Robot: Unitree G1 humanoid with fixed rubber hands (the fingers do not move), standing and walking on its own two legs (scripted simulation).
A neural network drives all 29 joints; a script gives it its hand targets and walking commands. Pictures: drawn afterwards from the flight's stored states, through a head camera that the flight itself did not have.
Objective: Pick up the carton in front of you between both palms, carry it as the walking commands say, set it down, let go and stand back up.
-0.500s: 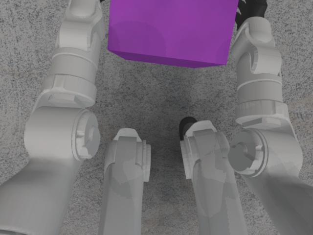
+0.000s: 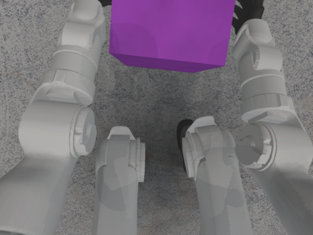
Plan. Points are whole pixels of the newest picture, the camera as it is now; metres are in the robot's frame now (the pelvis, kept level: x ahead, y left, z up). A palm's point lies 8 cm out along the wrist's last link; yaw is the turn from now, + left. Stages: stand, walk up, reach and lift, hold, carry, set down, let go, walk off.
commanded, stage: set down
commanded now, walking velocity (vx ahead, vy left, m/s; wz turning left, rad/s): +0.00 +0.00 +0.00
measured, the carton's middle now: (167, 22) +0.53 -0.05 -0.25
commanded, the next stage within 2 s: let go in 1.98 s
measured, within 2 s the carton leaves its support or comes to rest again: rests again in 0.06 s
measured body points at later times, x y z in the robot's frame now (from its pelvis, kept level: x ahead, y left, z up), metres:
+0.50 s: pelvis +0.00 +0.00 -0.01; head +0.37 +0.01 +0.24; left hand +0.57 +0.09 -0.19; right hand +0.52 -0.21 -0.18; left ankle +0.08 +0.10 -0.35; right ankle +0.12 -0.13 -0.35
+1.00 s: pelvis -0.01 -0.01 -0.02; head +0.37 +0.00 +0.22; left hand +0.59 +0.14 -0.19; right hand +0.52 -0.24 -0.19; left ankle +0.08 +0.10 -0.35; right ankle +0.12 -0.13 -0.35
